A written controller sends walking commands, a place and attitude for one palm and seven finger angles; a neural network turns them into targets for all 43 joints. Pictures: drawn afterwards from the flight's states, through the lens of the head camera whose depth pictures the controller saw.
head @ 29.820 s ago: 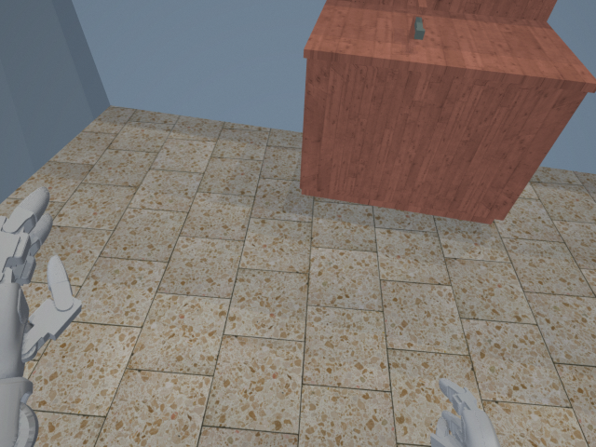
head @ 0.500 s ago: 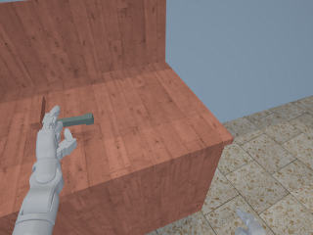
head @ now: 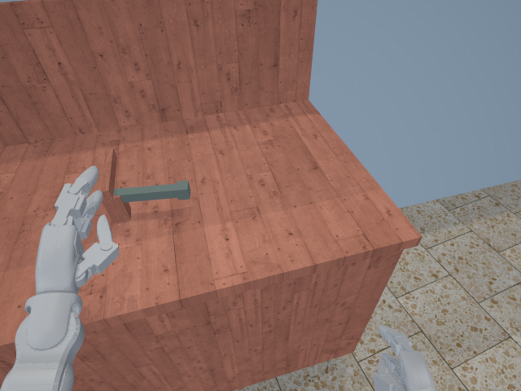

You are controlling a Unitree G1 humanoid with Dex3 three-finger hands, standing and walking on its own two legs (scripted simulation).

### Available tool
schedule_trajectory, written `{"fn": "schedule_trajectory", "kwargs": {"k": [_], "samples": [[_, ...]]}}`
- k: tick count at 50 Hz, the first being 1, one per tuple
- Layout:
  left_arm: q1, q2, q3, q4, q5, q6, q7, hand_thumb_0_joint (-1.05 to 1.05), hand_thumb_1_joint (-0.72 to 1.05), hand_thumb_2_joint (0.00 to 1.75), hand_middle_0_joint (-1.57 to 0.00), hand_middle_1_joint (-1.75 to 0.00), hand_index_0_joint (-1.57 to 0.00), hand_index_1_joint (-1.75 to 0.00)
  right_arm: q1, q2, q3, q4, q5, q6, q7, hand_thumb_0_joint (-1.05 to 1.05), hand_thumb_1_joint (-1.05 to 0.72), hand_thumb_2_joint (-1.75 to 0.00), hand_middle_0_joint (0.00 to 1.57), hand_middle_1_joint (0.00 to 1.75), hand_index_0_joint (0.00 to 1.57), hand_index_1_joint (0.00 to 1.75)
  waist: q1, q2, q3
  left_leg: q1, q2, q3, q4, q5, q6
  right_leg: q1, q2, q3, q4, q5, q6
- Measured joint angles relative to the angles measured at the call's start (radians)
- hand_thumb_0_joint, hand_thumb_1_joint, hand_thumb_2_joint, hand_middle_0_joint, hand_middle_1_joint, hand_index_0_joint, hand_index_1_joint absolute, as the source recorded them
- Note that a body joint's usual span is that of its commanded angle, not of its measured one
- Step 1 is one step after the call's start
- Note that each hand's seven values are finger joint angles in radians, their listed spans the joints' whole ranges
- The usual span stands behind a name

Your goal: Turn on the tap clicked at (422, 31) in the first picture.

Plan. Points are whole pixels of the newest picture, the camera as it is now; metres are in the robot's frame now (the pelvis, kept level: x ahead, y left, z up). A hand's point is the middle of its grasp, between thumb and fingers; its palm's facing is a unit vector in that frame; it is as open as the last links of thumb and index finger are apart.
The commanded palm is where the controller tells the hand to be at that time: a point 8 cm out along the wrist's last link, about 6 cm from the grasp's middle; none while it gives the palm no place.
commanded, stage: draw the hand back beside the body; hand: left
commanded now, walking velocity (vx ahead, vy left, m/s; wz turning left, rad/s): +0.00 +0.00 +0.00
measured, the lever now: (183, 190) +0.48 +0.22 +0.04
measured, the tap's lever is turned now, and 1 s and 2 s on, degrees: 80 80 80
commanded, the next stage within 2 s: step back with the hand held close in 0.62 s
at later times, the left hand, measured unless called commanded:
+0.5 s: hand (75, 275) +0.20 +0.25 +0.15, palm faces +0.43 -0.84 -0.33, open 7.4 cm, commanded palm +0.16 +0.28 +0.17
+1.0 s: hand (78, 284) +0.19 +0.25 +0.14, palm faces +0.34 -0.85 -0.40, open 7.4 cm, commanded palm +0.14 +0.29 +0.17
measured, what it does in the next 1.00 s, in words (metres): stands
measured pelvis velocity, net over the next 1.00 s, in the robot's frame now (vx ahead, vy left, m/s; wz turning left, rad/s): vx -0.02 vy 0.01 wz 0.01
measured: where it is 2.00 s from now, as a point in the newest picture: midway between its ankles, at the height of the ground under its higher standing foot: outside the picture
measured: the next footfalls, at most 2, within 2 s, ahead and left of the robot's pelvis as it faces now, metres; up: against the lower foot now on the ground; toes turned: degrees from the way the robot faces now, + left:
right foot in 1.92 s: -0.11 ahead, -0.12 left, +0.00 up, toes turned +4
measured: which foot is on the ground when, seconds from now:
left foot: down 0.00-1.00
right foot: down 0.00-1.00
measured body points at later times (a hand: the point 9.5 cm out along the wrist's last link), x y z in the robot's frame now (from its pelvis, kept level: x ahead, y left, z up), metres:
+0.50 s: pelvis +0.00 +0.00 +0.00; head -0.02 -0.02 +0.45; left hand +0.17 +0.29 +0.17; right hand +0.21 -0.21 -0.08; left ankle +0.02 +0.12 -0.75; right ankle -0.01 -0.09 -0.75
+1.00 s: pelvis -0.02 +0.01 -0.01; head +0.00 -0.01 +0.44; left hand +0.17 +0.29 +0.17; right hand +0.18 -0.22 -0.09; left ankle +0.02 +0.12 -0.75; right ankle -0.01 -0.09 -0.75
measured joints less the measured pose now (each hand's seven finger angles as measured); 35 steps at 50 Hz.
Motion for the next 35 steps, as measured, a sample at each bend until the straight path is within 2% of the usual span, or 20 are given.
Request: {"fn": "schedule_trajectory", "kwargs": {"k": [5,11,19,27,35], "samples": [[0.038,-0.008,0.013,-0.05,0.001,-0.001,0.004,0.01,0.9,0.9,-0.2,-0.26,-0.19,-0.27,-0.002,-0.011,-0.005,0.013,-0.001,-0.003,0.002,0.01,-0.9,-0.9,0.2,0.3,0.21,0.3,0.015,-0.001,0.009,-0.002,-0.006,-0.006,0.003,0.0,0.004,0.001,-0.005,-0.006,0.001,-0.002,0.004],[0.121,-0.006,0.015,-0.127,0.006,0.003,0.003,0.01,0.9,0.9,-0.2,-0.28,-0.2,-0.28,-0.005,-0.009,-0.007,0.012,-0.009,-0.016,0.002,0.01,-0.9,-0.9,0.2,0.3,0.21,0.3,0.015,-0.005,0.005,-0.003,-0.008,-0.006,0.005,-0.005,0.005,0.001,-0.007,-0.006,0.003,-0.007,0.005],[0.215,0.027,0.08,-0.215,0.0,-0.001,0.005,0.01,0.89,0.9,-0.21,-0.29,-0.2,-0.3,-0.005,-0.007,-0.013,0.004,-0.01,-0.026,0.004,0.01,-0.9,-0.9,0.2,0.3,0.21,0.3,0.017,0.0,-0.008,-0.009,-0.003,-0.01,0.027,-0.022,0.003,0.004,-0.002,-0.01,0.008,-0.015,0.003],[0.192,0.001,0.07,-0.194,0.003,0.006,0.013,0.01,0.9,0.9,-0.21,-0.3,-0.2,-0.3,-0.01,-0.013,-0.015,0.014,-0.01,-0.033,-0.005,0.01,-0.9,-0.9,0.2,0.3,0.21,0.3,0.03,0.004,0.0,-0.02,-0.006,-0.021,0.041,-0.024,0.003,-0.005,-0.004,-0.022,0.024,-0.023,0.002],[0.197,0.008,0.063,-0.206,0.002,0.006,0.011,0.01,0.89,0.9,-0.21,-0.3,-0.2,-0.3,-0.007,-0.006,-0.01,0.014,-0.013,-0.042,-0.006,0.01,-0.9,-0.9,0.2,0.3,0.21,0.3,0.017,-0.001,-0.004,-0.018,-0.002,-0.021,0.047,-0.028,-0.002,-0.004,0.0,-0.022,0.031,-0.027,-0.002]]}}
